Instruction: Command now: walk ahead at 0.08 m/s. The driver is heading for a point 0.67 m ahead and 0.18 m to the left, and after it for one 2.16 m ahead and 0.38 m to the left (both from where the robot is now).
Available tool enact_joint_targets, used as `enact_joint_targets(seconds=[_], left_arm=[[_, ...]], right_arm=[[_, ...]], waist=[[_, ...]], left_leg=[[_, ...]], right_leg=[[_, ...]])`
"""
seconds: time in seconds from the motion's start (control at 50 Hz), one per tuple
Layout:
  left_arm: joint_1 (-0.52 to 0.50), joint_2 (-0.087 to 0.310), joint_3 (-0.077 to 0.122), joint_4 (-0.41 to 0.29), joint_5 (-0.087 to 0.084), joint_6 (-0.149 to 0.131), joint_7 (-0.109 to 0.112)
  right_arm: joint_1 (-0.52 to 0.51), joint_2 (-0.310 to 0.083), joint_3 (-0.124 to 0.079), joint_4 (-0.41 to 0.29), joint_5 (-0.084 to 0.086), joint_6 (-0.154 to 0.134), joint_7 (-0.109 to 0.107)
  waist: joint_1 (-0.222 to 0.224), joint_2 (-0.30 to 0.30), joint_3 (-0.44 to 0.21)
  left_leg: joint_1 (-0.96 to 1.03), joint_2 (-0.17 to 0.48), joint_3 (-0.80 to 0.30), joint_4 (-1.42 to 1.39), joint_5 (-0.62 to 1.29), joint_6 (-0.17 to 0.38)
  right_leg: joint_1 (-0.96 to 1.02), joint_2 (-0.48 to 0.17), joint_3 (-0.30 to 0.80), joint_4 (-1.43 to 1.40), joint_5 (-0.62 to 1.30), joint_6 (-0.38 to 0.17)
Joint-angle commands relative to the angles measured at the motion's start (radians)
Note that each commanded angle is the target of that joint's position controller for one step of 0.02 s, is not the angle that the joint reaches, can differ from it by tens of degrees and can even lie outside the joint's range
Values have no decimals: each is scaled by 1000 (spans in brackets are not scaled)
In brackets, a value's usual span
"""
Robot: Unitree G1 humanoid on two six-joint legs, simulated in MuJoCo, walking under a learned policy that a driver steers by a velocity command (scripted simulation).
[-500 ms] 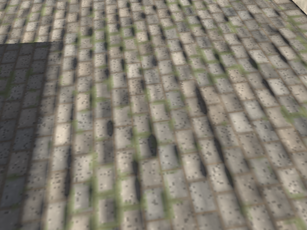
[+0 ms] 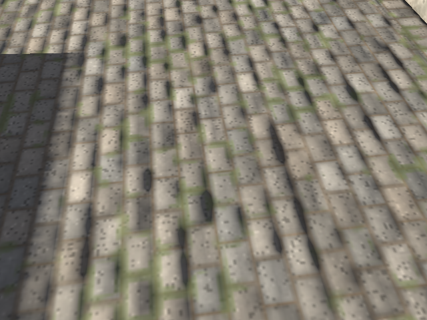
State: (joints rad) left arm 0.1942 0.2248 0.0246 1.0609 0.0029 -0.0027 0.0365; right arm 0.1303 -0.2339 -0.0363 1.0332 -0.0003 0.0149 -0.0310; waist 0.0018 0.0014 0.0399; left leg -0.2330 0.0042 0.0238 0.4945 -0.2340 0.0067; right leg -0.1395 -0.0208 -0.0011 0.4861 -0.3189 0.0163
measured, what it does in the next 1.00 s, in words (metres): walks ahead: right foot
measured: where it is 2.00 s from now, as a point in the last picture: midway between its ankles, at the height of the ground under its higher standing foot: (187, 253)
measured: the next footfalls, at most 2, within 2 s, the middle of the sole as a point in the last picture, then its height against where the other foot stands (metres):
right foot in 0.70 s outside the picture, level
left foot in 1.28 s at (172, 277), level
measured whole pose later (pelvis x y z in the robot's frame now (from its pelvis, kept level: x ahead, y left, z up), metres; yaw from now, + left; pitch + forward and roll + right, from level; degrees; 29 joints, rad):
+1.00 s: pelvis +0.38 -0.05 +0.01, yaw +10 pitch +0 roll -2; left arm 0.30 0.24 0.07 1.02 0.02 -0.11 0.00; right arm 0.20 -0.27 -0.09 0.90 0.02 -0.03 -0.02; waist 0.04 0.03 0.01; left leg -0.71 0.12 -0.07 1.04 -0.12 0.04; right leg -0.09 0.03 -0.19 0.27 -0.17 -0.05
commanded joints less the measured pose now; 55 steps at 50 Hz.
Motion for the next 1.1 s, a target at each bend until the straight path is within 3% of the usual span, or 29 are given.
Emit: enact_joint_targets(seconds=[0.02,0.06,0.1,0.2,0.24,0.26,0.28,0.3,0.32,0.34,0.36,0.38,0.42,0.46,0.52,0.54,0.58,0.62,0.66,0.68,0.7,0.72,0.74,0.76,0.8,0.84,0.9,1.0,1.1], left_arm=[[62,104,20,2,-7,-1,5],[49,120,26,-11,-14,-3,9],[66,116,26,-20,-21,-25,9],[151,129,32,-11,-35,-80,-12],[180,164,41,-4,-43,-92,-19],[173,168,44,-9,-41,-96,-21],[157,157,44,-23,-37,-100,-24],[83,145,41,-55,-28,-106,-29],[-17,111,32,-106,-19,-119,-36],[-18,55,18,-119,-10,-131,-38],[-63,86,24,-139,-42,-136,-45],[-105,85,24,-155,-64,-134,-51],[-126,75,28,-175,-51,-131,-53],[-96,58,28,-177,-37,-117,-58],[-199,18,11,-225,-21,-105,-60],[-240,20,10,-242,-23,-101,-61],[-282,53,16,-267,-31,-92,-63],[-283,91,30,-278,-33,-93,-66],[-157,142,59,-251,-33,-97,-63],[1,179,82,-205,-38,-94,-57],[174,241,101,-171,-29,-92,-48],[259,321,114,-143,-2,-91,-55],[232,234,88,-148,-5,-97,-61],[122,180,71,-161,-12,-106,-61],[-34,124,54,-176,-1,-120,-63],[-81,86,46,-159,13,-126,-65],[-62,118,57,-136,9,-132,-51],[7,155,67,-122,16,-123,-16],[94,185,75,-114,5,-102,-4]], right_arm=[[22,-104,-21,-9,7,-3,-5],[19,-117,-28,-11,12,-7,-6],[20,-108,-27,-16,18,-32,-2],[23,-74,-24,-31,29,-105,28],[27,-54,-19,-43,31,-130,43],[50,-61,-21,-39,31,-140,50],[86,-81,-28,-25,32,-147,57],[204,-107,-42,15,36,-152,63],[410,-185,-73,82,37,-150,64],[524,-199,-67,112,23,-137,67],[456,-129,-39,92,14,-136,63],[397,-101,-26,72,8,-135,59],[337,-76,-3,55,8,-126,53],[284,-57,10,32,2,-108,38],[243,-113,3,-1,-2,-102,9],[276,-141,-6,5,3,-106,3],[316,-163,-19,22,21,-112,0],[328,-149,-25,28,28,-107,1],[305,-164,-36,16,15,-92,4],[294,-149,-32,6,5,-82,8],[290,-112,-17,-23,-8,-76,12],[442,58,22,-34,7,-89,18],[407,-20,5,-23,36,-109,23],[308,-93,-18,-63,59,-117,24],[220,-104,-32,-89,38,-113,8],[275,-61,-40,-77,36,-79,6],[226,-57,-51,-114,31,-44,0],[104,-73,-66,-163,21,-49,18],[-82,-37,-44,-233,18,-61,54]], waist=[[1,-13,-42],[-2,-21,44],[4,-13,107],[19,-78,99],[8,-160,92],[-7,-162,79],[-20,-112,51],[-80,-40,-4],[-164,138,-83],[-178,325,-128],[-139,186,-56],[-115,107,12],[-67,26,71],[-27,56,82],[-30,73,98],[-41,92,91],[-37,102,103],[-15,89,101],[59,108,4],[135,106,-89],[196,44,-221],[110,-261,-407],[125,-262,-396],[101,-208,-218],[36,-83,-84],[-25,-118,-64],[-40,-85,-7],[-19,-36,20],[54,-13,73]], left_leg=[[77,5,-7,-42,-56,37],[-24,3,-22,-43,-379,58],[-85,25,-62,-44,-451,80],[-167,9,-51,74,-305,96],[-233,-17,2,162,-167,90],[-228,-12,4,171,-72,95],[-166,-7,-7,163,53,101],[40,-2,-58,103,193,125],[371,97,-277,-11,302,193],[568,302,-600,-146,427,282],[534,363,-642,-156,354,303],[499,361,-564,-165,334,297],[403,314,-400,-236,319,245],[258,244,-272,-318,289,198],[30,139,-96,-398,261,161],[19,148,-95,-431,244,164],[91,194,-102,-450,226,164],[188,232,-122,-396,319,149],[256,235,-114,-216,627,122],[212,192,-89,-25,700,99],[16,138,-66,267,494,68],[-311,-49,-43,660,-151,10],[-394,-36,-175,829,-318,26],[-482,15,-156,890,-251,46],[-404,111,-128,811,-91,65],[-292,151,-137,738,-55,72],[-349,161,-131,683,-3,59],[-502,146,-143,495,222,23],[-516,137,-33,265,284,25]], right_leg=[[-85,0,-3,-84,-34,-38],[-167,-10,24,-85,-319,-78],[-210,-34,66,-86,-396,-106],[-116,-115,220,-113,-340,-181],[-18,-204,346,-139,-181,-225],[12,-227,358,-108,-38,-229],[4,-191,303,-34,96,-208],[-114,-106,183,117,293,-158],[-377,30,2,459,453,-72],[-650,93,2,755,-182,-27],[-780,38,94,873,-260,-57],[-862,-6,90,936,-217,-80],[-881,-86,57,849,-86,-90],[-741,-104,18,691,27,-60],[-466,-50,-56,317,260,-18],[-400,-31,-66,237,307,-14],[-375,-22,-45,133,349,-28],[-361,-16,-17,60,343,-51],[-214,20,-26,69,266,-80],[-21,42,-43,74,228,-102],[271,-100,104,100,166,-149],[559,-369,594,-66,-142,-295],[485,-382,796,-241,-296,-288],[335,-368,649,-259,-321,-236],[35,-307,378,-295,-84,-186],[-92,-253,206,-340,14,-166],[-137,-258,98,-406,63,-196],[-23,-262,-29,-417,156,-197],[88,-266,-151,-401,224,-179]])
Over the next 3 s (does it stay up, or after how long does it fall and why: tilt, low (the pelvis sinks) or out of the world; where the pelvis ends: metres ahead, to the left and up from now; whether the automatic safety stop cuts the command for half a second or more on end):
stays up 0.74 0.10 0.00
